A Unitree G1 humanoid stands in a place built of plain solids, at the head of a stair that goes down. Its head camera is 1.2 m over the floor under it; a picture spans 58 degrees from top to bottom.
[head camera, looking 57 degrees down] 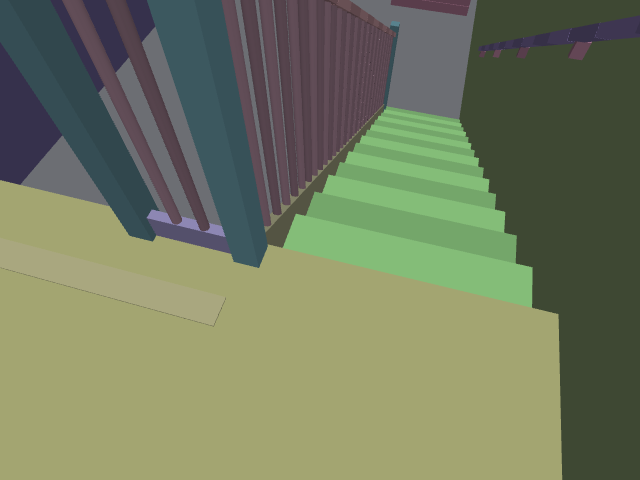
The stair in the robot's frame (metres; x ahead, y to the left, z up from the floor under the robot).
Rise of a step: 0.17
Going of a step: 0.26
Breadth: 0.90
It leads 16 degrees to the right of straight ahead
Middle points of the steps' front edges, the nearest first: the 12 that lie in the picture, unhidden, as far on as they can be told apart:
0.64 -0.27 0.00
0.89 -0.34 -0.17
1.14 -0.41 -0.34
1.39 -0.48 -0.51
1.65 -0.55 -0.68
1.90 -0.62 -0.85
2.15 -0.69 -1.02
2.40 -0.76 -1.19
2.66 -0.83 -1.36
2.91 -0.90 -1.53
3.16 -0.97 -1.70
3.41 -1.04 -1.87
